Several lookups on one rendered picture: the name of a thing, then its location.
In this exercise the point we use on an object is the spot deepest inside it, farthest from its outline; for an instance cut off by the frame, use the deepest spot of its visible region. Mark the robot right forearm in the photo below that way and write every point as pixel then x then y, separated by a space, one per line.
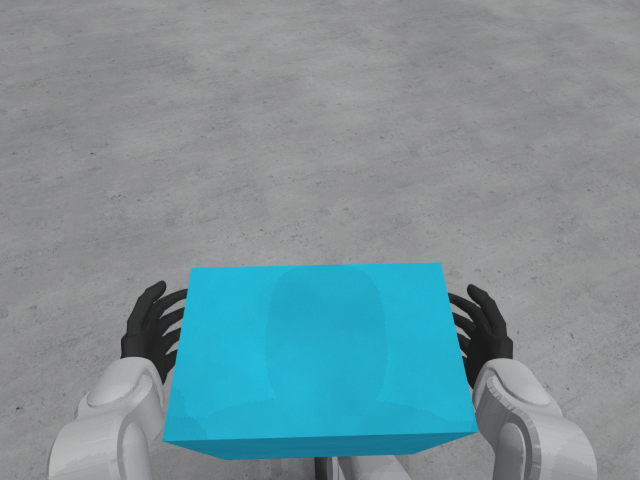
pixel 525 427

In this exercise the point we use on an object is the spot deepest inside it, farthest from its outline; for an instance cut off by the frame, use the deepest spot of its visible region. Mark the robot right thigh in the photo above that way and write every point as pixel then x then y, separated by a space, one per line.
pixel 376 467

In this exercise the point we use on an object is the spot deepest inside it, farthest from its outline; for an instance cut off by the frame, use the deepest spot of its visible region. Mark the left robot hand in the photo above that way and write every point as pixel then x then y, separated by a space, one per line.
pixel 145 328

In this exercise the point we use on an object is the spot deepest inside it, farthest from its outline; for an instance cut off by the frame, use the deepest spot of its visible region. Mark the robot left forearm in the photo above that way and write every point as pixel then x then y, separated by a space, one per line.
pixel 113 428

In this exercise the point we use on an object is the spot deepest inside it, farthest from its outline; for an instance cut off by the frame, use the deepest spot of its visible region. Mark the carton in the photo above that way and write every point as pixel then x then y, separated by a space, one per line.
pixel 318 361

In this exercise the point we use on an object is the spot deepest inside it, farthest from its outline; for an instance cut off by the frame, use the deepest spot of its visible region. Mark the right robot hand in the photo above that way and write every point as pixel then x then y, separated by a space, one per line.
pixel 488 333

